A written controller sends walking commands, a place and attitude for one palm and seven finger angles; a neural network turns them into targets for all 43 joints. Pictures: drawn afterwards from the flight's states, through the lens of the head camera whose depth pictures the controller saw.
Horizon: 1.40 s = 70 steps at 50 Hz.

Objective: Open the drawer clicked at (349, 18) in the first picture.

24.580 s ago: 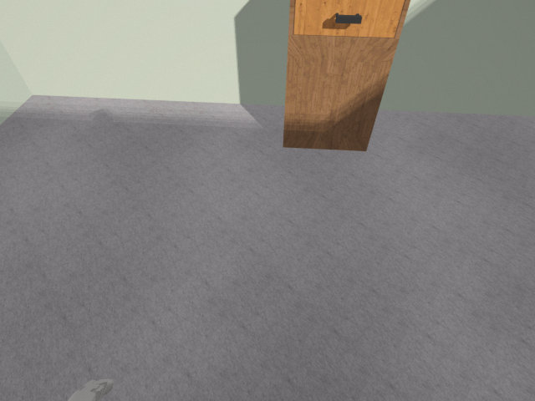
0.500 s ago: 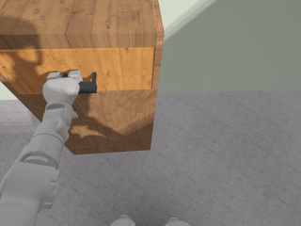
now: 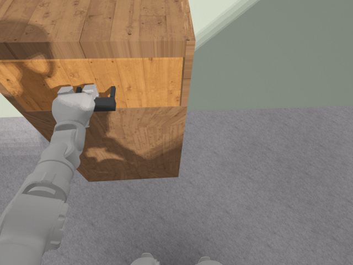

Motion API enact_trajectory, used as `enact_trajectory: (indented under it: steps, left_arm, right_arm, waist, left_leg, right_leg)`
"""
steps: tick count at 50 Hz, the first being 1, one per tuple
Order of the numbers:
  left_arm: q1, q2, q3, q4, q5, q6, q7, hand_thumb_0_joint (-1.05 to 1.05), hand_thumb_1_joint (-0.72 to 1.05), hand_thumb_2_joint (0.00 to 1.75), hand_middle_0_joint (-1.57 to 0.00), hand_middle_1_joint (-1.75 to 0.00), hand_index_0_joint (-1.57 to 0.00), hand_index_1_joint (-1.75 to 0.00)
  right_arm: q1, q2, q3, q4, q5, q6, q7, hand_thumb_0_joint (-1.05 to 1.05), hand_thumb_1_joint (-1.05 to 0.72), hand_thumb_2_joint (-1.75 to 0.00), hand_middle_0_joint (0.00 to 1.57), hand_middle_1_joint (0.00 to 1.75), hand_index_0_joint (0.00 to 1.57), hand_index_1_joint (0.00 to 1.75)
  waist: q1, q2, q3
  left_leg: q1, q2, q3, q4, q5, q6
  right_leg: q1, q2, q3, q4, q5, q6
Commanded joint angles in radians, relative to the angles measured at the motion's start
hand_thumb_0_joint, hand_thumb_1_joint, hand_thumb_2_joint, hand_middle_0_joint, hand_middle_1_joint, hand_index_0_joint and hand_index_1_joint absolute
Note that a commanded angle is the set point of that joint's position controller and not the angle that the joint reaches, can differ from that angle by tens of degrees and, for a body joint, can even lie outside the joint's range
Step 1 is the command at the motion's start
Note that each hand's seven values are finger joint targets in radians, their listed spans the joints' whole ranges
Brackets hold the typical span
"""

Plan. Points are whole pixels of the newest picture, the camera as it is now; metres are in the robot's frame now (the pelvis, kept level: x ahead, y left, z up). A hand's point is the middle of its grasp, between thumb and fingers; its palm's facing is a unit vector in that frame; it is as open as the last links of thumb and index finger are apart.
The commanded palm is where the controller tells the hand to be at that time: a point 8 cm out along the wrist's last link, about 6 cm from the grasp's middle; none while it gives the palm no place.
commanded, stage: pull the drawer open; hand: left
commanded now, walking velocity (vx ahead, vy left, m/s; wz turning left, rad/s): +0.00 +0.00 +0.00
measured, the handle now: (94, 97) +0.52 +0.21 +0.02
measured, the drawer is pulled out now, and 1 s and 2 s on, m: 0.00 0.10 0.23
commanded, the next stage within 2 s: none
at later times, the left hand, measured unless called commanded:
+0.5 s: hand (80, 137) +0.41 +0.23 +0.00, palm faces -0.02 -0.07 -1.00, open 5.9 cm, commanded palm +0.38 +0.21 +0.06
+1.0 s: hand (77, 158) +0.36 +0.23 +0.00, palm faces -0.03 -0.06 -1.00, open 5.9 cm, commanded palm +0.32 +0.20 +0.06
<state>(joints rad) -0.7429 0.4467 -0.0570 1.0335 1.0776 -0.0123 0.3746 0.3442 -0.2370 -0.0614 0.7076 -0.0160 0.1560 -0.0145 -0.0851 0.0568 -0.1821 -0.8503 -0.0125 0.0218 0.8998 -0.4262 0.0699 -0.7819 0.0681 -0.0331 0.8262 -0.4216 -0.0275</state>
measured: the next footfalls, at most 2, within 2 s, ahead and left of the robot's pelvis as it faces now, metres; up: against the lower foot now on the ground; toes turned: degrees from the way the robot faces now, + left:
none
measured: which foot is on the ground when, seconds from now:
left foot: down 0.00-1.00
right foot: down 0.00-1.00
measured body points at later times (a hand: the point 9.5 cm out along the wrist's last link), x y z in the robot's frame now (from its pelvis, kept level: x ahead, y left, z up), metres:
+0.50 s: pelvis +0.01 +0.01 +0.01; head +0.08 +0.01 +0.45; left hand +0.41 +0.23 +0.06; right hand +0.08 -0.25 -0.12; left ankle -0.01 +0.07 -0.69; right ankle -0.03 -0.11 -0.69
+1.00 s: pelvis +0.00 +0.00 +0.01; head +0.05 -0.01 +0.46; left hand +0.35 +0.23 +0.06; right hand +0.12 -0.25 -0.12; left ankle -0.01 +0.07 -0.69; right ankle -0.03 -0.11 -0.69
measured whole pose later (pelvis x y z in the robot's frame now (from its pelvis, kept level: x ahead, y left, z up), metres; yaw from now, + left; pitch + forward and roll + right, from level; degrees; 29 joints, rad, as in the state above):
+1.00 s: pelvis +0.00 +0.00 +0.01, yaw +0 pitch +15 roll -2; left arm -0.29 0.34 -0.12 0.57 1.05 0.10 0.36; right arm 0.24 -0.23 -0.05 0.63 0.00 0.18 -0.01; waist 0.00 0.06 -0.17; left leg -0.68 -0.03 0.03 0.83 -0.41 0.07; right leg -0.63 0.06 -0.02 0.79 -0.42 -0.03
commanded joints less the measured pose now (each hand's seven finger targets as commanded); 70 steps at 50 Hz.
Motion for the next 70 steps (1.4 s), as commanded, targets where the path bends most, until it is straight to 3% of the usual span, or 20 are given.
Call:
enact_trajectory:
  steps: [1, 2, 3, 6, 8, 10, 11, 19, 22, 27, 28, 35, 37, 39, 42, 50, 52, 58, 63, 70]
  left_arm:
    - [-0.343, 0.148, 0.034, -0.179, -0.003, -0.022, 0.023, 0.0, 0.9, 0.9, -0.4, -1.35, -0.4, -1.35]
    - [-0.308, 0.156, 0.039, -0.168, 0.003, -0.02, 0.021, 0.0, 0.9, 0.9, -0.4, -1.35, -0.4, -1.35]
    - [-0.293, 0.114, 0.012, -0.192, -0.006, -0.022, 0.017, 0.0, 0.9, 0.9, -0.4, -1.35, -0.4, -1.35]
    - [-0.209, 0.129, 0.042, -0.24, -0.017, -0.035, 0.012, 0.0, 0.9, 0.9, -0.4, -1.35, -0.4, -1.35]
    - [-0.145, 0.082, 0.012, -0.266, -0.021, -0.035, 0.008, 0.0, 0.9, 0.9, -0.4, -1.35, -0.4, -1.35]
    - [-0.079, 0.093, 0.032, -0.282, -0.023, -0.034, 0.011, 0.0, 0.9, 0.9, -0.4, -1.35, -0.4, -1.35]
    - [-0.082, 0.115, 0.045, -0.304, -0.025, -0.036, 0.013, 0.0, 0.9, 0.9, -0.4, -1.35, -0.4, -1.35]
    - [0.026, 0.069, 0.023, -0.41, -0.013, 0.0, 0.039, 0.0, 0.9, 0.9, -0.4, -1.35, -0.4, -1.35]
    - [0.031, 0.027, -0.007, -0.487, -0.016, 0.016, 0.046, 0.0, 0.9, 0.9, -0.4, -1.35, -0.4, -1.35]
    - [0.081, 0.055, 0.013, -0.489, -0.016, 0.049, 0.043, 0.0, 0.9, 0.9, -0.4, -1.35, -0.4, -1.35]
    - [0.082, 0.022, -0.015, -0.51, -0.018, 0.053, 0.041, 0.0, 0.9, 0.9, -0.4, -1.35, -0.4, -1.35]
    - [0.164, -0.024, -0.054, -0.6, -0.017, 0.071, 0.032, 0.0, 0.9, 0.9, -0.4, -1.35, -0.4, -1.35]
    - [0.144, -0.048, -0.081, -0.596, -0.015, 0.076, 0.028, 0.0, 0.9, 0.9, -0.4, -1.35, -0.4, -1.35]
    - [0.13, -0.053, -0.09, -0.599, -0.01, 0.076, 0.024, 0.0, 0.9, 0.9, -0.4, -1.35, -0.4, -1.35]
    - [0.154, -0.042, -0.079, -0.641, -0.008, 0.074, 0.027, 0.0, 0.9, 0.9, -0.4, -1.35, -0.4, -1.35]
    - [0.285, -0.03, -0.066, -0.684, -0.024, 0.062, 0.015, 0.0, 0.9, 0.9, -0.4, -1.35, -0.4, -1.35]
    - [0.311, -0.011, -0.046, -0.696, -0.025, 0.057, 0.016, 0.0, 0.9, 0.9, -0.4, -1.35, -0.4, -1.35]
    - [0.412, -0.046, -0.067, -0.773, -0.027, 0.055, 0.026, 0.0, 0.9, 0.9, -0.4, -1.35, -0.4, -1.35]
    - [0.505, -0.017, -0.033, -0.812, -0.029, 0.063, 0.032, 0.0, 0.9, 0.9, -0.4, -1.35, -0.4, -1.35]
    - [0.666, -0.031, -0.028, -0.912, -0.04, 0.068, 0.038, 0.0, 0.9, 0.9, -0.4, -1.35, -0.4, -1.35]
  right_arm:
    - [0.125, -0.167, -0.056, -0.062, 0.0, -0.01, -0.009, 0.0, -0.9, -0.9, 0.2, 0.3, 0.2, 0.3]
    - [0.123, -0.166, -0.053, -0.067, 0.003, -0.006, -0.009, 0.0, -0.9, -0.9, 0.2, 0.3, 0.2, 0.3]
    - [0.118, -0.163, -0.055, -0.073, 0.001, -0.007, -0.009, 0.0, -0.9, -0.9, 0.2, 0.3, 0.2, 0.3]
    - [0.099, -0.163, -0.056, -0.087, 0.001, -0.004, -0.004, 0.0, -0.9, -0.9, 0.2, 0.3, 0.2, 0.3]
    - [0.087, -0.157, -0.056, -0.097, 0.003, -0.001, -0.001, 0.0, -0.9, -0.9, 0.2, 0.3, 0.2, 0.3]
    - [0.077, -0.159, -0.059, -0.104, 0.005, 0.001, 0.0, 0.0, -0.9, -0.9, 0.2, 0.3, 0.2, 0.3]
    - [0.069, -0.164, -0.056, -0.107, 0.005, 0.003, -0.001, 0.0, -0.9, -0.9, 0.2, 0.3, 0.2, 0.3]
    - [0.025, -0.157, -0.06, -0.127, 0.012, 0.007, 0.006, 0.0, -0.9, -0.9, 0.2, 0.3, 0.2, 0.3]
    - [0.01, -0.153, -0.065, -0.136, 0.011, 0.003, 0.012, 0.0, -0.9, -0.9, 0.2, 0.3, 0.2, 0.3]
    - [-0.019, -0.153, -0.054, -0.147, 0.013, 0.007, 0.005, 0.0, -0.9, -0.9, 0.2, 0.3, 0.2, 0.3]
    - [-0.027, -0.149, -0.053, -0.154, 0.013, 0.005, 0.005, 0.0, -0.9, -0.9, 0.2, 0.3, 0.2, 0.3]
    - [-0.072, -0.139, -0.049, -0.182, 0.014, 0.001, 0.008, 0.0, -0.9, -0.9, 0.2, 0.3, 0.2, 0.3]
    - [-0.083, -0.136, -0.046, -0.181, 0.015, 0.001, 0.006, 0.0, -0.9, -0.9, 0.2, 0.3, 0.2, 0.3]
    - [-0.089, -0.137, -0.044, -0.182, 0.015, 0.0, 0.004, 0.0, -0.9, -0.9, 0.2, 0.3, 0.2, 0.3]
    - [-0.099, -0.134, -0.045, -0.189, 0.012, -0.004, 0.001, 0.0, -0.9, -0.9, 0.2, 0.3, 0.2, 0.3]
    - [-0.128, -0.129, -0.034, -0.203, 0.015, -0.017, -0.006, 0.0, -0.9, -0.9, 0.2, 0.3, 0.2, 0.3]
    - [-0.134, -0.13, -0.032, -0.205, 0.014, -0.021, -0.009, 0.0, -0.9, -0.9, 0.2, 0.3, 0.2, 0.3]
    - [-0.157, -0.124, -0.032, -0.218, 0.014, -0.035, -0.002, 0.0, -0.9, -0.9, 0.2, 0.3, 0.2, 0.3]
    - [-0.173, -0.124, -0.029, -0.225, 0.012, -0.045, -0.003, 0.0, -0.9, -0.9, 0.2, 0.3, 0.2, 0.3]
    - [-0.209, -0.117, -0.024, -0.245, 0.012, -0.063, 0.006, 0.0, -0.9, -0.9, 0.2, 0.3, 0.2, 0.3]
  waist:
    - [-0.026, 0.031, -0.41]
    - [-0.016, 0.022, -0.403]
    - [-0.018, 0.021, -0.416]
    - [0.015, 0.045, -0.437]
    - [0.018, 0.039, -0.415]
    - [0.03, 0.009, -0.396]
    - [0.029, 0.002, -0.387]
    - [0.039, -0.009, -0.34]
    - [0.04, 0.04, -0.374]
    - [0.049, -0.004, -0.343]
    - [0.043, -0.003, -0.338]
    - [0.057, 0.026, -0.336]
    - [0.043, 0.026, -0.299]
    - [0.038, 0.008, -0.278]
    - [0.051, 0.017, -0.327]
    - [0.064, -0.044, -0.278]
    - [0.069, -0.05, -0.273]
    - [0.077, -0.011, -0.258]
    - [0.089, -0.032, -0.257]
    - [0.104, -0.048, -0.248]
  left_leg:
    - [0.449, 0.019, -0.06, -0.063, 0.571, -0.034]
    - [0.441, 0.019, -0.062, -0.069, 0.567, -0.035]
    - [0.455, 0.02, -0.055, -0.067, 0.583, -0.032]
    - [0.487, 0.027, -0.058, -0.076, 0.645, -0.038]
    - [0.501, 0.032, -0.059, -0.08, 0.67, -0.04]
    - [0.486, 0.034, -0.056, -0.089, 0.662, -0.037]
    - [0.476, 0.034, -0.056, -0.093, 0.666, -0.038]
    - [0.512, 0.046, -0.073, -0.109, 0.707, -0.05]
    - [0.585, 0.059, -0.095, -0.105, 0.767, -0.062]
    - [0.542, 0.047, -0.083, -0.118, 0.692, -0.056]
    - [0.545, 0.046, -0.081, -0.118, 0.693, -0.054]
    - [0.586, 0.051, -0.093, -0.122, 0.703, -0.063]
    - [0.579, 0.053, -0.101, -0.126, 0.669, -0.064]
    - [0.559, 0.048, -0.097, -0.133, 0.609, -0.06]
    - [0.575, 0.042, -0.088, -0.13, 0.612, -0.056]
    - [0.491, 0.018, -0.056, -0.141, 0.517, -0.034]
    - [0.484, 0.017, -0.055, -0.143, 0.514, -0.033]
    - [0.505, 0.017, -0.054, -0.144, 0.525, -0.035]
    - [0.491, 0.011, -0.046, -0.144, 0.526, -0.032]
    - [0.495, 0.009, -0.042, -0.141, 0.549, -0.032]
  right_leg:
    - [0.093, 0.018, 0.011, -0.076, 0.399, -0.019]
    - [0.098, 0.018, 0.009, -0.074, 0.394, -0.018]
    - [0.109, 0.018, 0.011, -0.077, 0.41, -0.016]
    - [0.133, 0.017, 0.01, -0.077, 0.424, -0.021]
    - [0.126, 0.02, 0.006, -0.082, 0.423, -0.018]
    - [0.149, 0.019, 0.007, -0.089, 0.425, -0.017]
    - [0.161, 0.017, 0.01, -0.088, 0.436, -0.019]
    - [0.142, 0.014, -0.001, -0.09, 0.411, -0.017]
    - [0.112, 0.012, -0.006, -0.085, 0.396, -0.017]
    - [0.15, 0.01, -0.003, -0.092, 0.386, -0.019]
    - [0.149, 0.01, -0.004, -0.094, 0.389, -0.019]
    - [0.14, 0.007, -0.008, -0.095, 0.359, -0.021]
    - [0.114, 0.005, -0.011, -0.098, 0.329, -0.02]
    - [0.111, 0.005, -0.01, -0.103, 0.306, -0.021]
    - [0.143, 0.002, -0.002, -0.099, 0.325, -0.024]
    - [0.226, -0.003, 0.016, -0.114, 0.365, -0.024]
    - [0.233, -0.004, 0.019, -0.113, 0.372, -0.024]
    - [0.224, -0.005, 0.02, -0.114, 0.364, -0.025]
    - [0.259, -0.006, 0.027, -0.11, 0.401, -0.025]
    - [0.283, -0.01, 0.033, -0.109, 0.44, -0.02]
